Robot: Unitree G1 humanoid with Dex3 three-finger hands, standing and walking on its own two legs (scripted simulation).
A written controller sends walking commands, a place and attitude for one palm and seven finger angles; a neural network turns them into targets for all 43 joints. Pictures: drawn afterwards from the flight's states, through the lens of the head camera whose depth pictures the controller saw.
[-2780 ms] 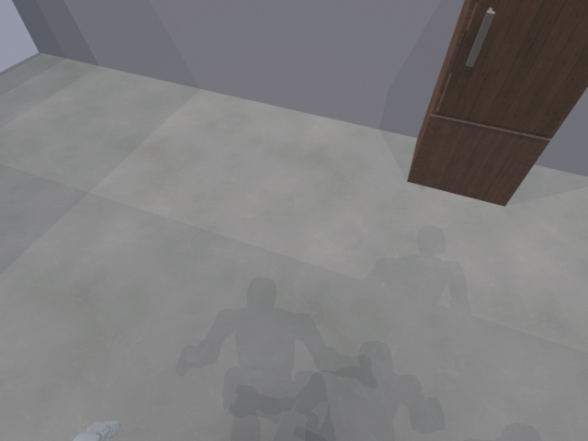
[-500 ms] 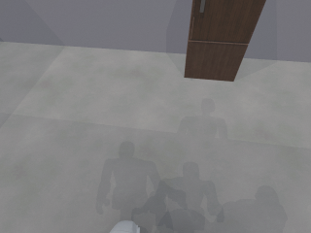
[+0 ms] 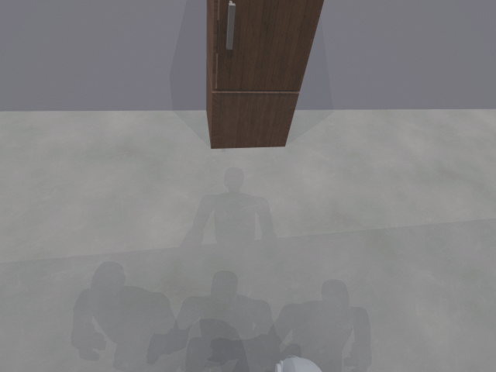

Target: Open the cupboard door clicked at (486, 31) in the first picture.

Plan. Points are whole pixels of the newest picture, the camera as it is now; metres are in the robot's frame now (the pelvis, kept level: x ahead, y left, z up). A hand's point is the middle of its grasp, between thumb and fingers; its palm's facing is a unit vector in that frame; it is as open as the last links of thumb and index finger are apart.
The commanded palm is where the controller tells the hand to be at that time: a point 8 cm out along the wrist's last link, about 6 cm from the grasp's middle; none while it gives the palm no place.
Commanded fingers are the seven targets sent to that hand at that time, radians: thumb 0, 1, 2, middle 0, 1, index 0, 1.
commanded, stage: walk to a spot facing it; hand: left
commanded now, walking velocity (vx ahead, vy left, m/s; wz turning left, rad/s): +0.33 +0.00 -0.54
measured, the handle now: (230, 25) +1.39 +0.18 -0.04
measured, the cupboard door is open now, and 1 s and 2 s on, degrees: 0 0 0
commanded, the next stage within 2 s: turn to face it in 1.20 s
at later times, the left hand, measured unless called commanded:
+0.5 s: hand (205, 271) +0.36 +0.11 -0.18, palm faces -0.26 -0.95 -0.19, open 7.2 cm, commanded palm none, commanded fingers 0.00 0.90 0.90 -0.20 -0.30 -0.20 -0.30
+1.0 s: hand (215, 203) +0.55 +0.12 -0.18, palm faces -0.37 -0.92 -0.15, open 7.4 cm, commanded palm none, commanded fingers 0.00 0.90 0.90 -0.20 -0.30 -0.20 -0.30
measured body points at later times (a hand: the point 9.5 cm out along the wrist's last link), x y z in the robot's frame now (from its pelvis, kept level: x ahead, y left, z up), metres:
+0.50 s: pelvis +0.22 -0.05 -0.02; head +0.26 -0.04 +0.43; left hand +0.37 +0.16 -0.17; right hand +0.14 -0.26 -0.16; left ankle +0.23 +0.11 -0.66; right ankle +0.21 -0.11 -0.75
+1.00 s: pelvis +0.45 -0.04 +0.00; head +0.47 -0.03 +0.45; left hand +0.57 +0.16 -0.17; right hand +0.37 -0.27 -0.14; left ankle +0.46 +0.06 -0.75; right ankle +0.41 -0.18 -0.65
